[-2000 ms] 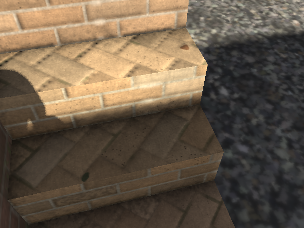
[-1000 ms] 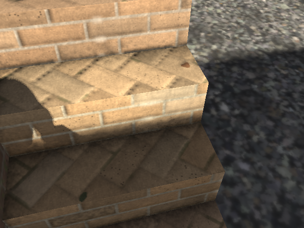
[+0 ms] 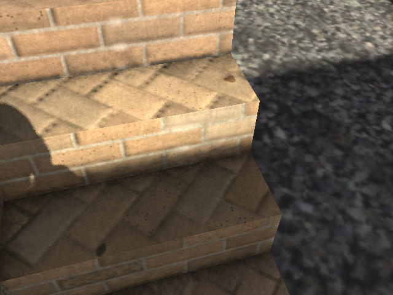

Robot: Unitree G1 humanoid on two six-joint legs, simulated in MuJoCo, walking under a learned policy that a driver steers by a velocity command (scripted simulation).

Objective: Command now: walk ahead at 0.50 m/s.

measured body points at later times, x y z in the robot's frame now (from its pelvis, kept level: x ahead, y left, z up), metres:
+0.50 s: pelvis -0.01 +0.01 +0.00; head -0.01 +0.02 +0.45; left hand +0.09 +0.28 -0.13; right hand +0.12 -0.24 -0.12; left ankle -0.03 +0.15 -0.75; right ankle -0.07 -0.05 -0.75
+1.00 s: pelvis -0.01 +0.01 +0.00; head -0.01 +0.02 +0.45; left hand +0.09 +0.28 -0.13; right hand +0.11 -0.24 -0.12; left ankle -0.03 +0.15 -0.75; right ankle -0.07 -0.05 -0.75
